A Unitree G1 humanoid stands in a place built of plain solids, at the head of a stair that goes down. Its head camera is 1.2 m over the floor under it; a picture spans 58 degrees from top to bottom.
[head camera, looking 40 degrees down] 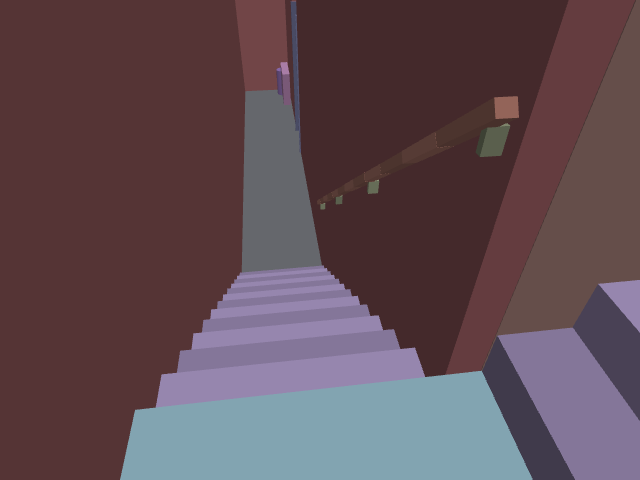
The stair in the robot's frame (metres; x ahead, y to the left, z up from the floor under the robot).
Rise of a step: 0.18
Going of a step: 0.24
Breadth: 0.95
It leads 7 degrees to the left of straight ahead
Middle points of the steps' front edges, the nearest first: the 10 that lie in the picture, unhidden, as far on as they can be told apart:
0.71 0.08 0.00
0.95 0.11 -0.18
1.18 0.13 -0.36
1.41 0.16 -0.54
1.65 0.19 -0.72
1.88 0.22 -0.90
2.11 0.25 -1.08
2.35 0.28 -1.27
2.58 0.31 -1.45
2.81 0.34 -1.63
